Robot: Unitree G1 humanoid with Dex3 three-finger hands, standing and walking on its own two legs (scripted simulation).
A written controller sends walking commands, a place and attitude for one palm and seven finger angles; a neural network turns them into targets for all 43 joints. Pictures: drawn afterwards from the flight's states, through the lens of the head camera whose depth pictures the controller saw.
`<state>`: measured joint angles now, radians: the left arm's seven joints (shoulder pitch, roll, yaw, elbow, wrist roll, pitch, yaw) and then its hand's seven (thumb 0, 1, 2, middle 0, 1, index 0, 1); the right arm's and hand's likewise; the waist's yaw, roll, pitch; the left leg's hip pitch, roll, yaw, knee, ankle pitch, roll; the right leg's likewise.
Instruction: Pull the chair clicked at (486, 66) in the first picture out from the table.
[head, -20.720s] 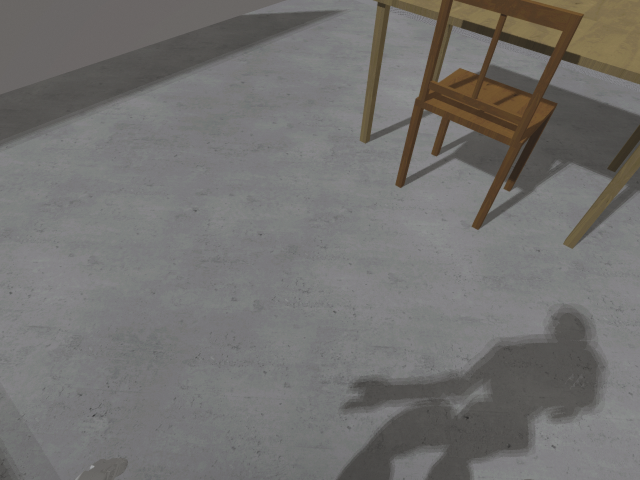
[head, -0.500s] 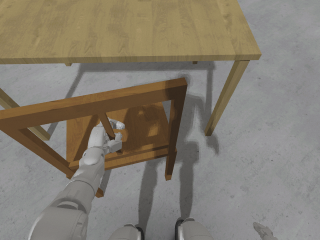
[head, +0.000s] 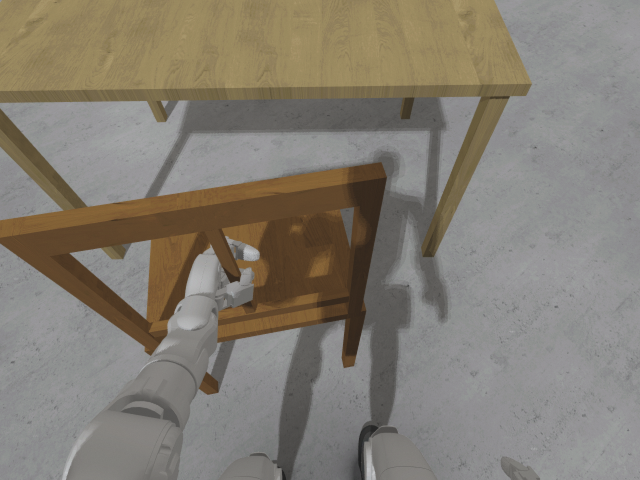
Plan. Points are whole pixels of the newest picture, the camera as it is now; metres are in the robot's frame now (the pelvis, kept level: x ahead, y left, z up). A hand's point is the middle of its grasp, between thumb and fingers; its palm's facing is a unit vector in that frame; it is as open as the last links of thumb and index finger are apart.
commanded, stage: step backward, pulling the chair out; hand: left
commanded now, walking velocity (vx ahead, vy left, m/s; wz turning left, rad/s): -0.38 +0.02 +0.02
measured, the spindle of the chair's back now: (234, 274) +0.39 +0.14 -0.06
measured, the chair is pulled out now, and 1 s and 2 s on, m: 0.24 0.30 0.51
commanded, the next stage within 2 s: none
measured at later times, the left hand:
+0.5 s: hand (244, 313) +0.33 +0.12 -0.05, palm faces +0.00 -0.98 -0.22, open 5.1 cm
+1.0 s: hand (240, 326) +0.31 +0.12 -0.05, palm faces -0.02 -0.98 -0.18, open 5.0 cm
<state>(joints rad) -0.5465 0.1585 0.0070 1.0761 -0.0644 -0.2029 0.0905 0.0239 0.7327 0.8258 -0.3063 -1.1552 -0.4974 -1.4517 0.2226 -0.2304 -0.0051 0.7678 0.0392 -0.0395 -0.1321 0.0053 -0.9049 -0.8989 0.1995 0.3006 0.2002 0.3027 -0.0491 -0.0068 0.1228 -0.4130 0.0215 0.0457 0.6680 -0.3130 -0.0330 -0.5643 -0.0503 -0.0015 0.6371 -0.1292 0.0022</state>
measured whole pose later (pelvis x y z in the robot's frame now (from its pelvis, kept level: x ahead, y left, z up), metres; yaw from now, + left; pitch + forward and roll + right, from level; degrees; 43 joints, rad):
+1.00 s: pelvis -0.08 +0.00 +0.00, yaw +2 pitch +4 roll +0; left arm -0.63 0.17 0.04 1.11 -0.05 -0.17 0.09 0.04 0.74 0.80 -0.27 -1.20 -0.50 -1.45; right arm 0.17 -0.27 0.00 0.78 0.04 -0.05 -0.13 0.00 -0.90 -0.90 0.20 0.30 0.20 0.30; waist -0.10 0.01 0.16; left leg -0.44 0.01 0.01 0.65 -0.27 -0.03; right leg -0.52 -0.05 -0.04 0.59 -0.14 0.00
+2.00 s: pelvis -0.26 +0.01 +0.01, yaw +1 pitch +3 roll +1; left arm -0.57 0.15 -0.01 1.06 -0.05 -0.14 0.08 0.04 0.75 0.80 -0.26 -1.22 -0.50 -1.45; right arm 0.23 -0.28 -0.02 0.76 0.02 -0.03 -0.13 0.01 -0.91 -0.90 0.20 0.30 0.20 0.30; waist -0.05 -0.01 0.14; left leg -0.33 0.02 0.02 0.55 -0.27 -0.02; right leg -0.49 -0.04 -0.01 0.70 -0.30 0.02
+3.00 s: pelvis -0.30 +0.00 +0.02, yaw -1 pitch -1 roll +1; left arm -0.03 0.11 -0.09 0.64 -0.02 -0.08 0.09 0.04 0.73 0.82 -0.27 -1.25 -0.50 -1.45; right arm 0.20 -0.23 0.02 0.68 0.00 -0.03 -0.12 0.01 -0.90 -0.90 0.20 0.30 0.20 0.30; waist -0.03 0.02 0.04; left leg -0.14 0.03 0.03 0.43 -0.27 -0.02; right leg -0.27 -0.01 -0.01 0.46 -0.18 -0.01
